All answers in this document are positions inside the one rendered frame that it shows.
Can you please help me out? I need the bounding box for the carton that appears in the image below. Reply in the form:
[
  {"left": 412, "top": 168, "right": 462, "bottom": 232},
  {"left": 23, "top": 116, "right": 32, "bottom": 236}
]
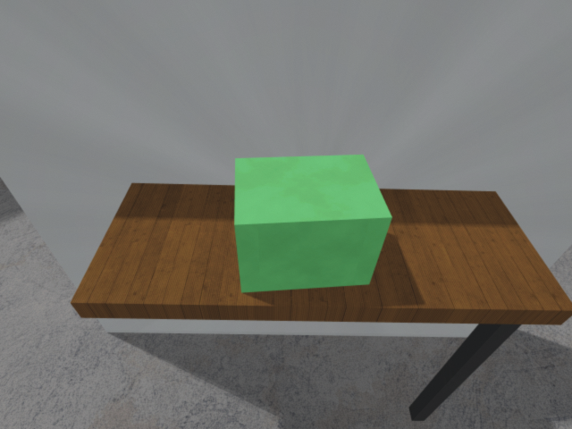
[{"left": 234, "top": 155, "right": 392, "bottom": 293}]

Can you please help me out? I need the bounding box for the table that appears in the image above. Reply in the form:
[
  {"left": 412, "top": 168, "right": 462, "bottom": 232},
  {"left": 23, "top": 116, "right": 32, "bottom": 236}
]
[{"left": 71, "top": 183, "right": 572, "bottom": 421}]

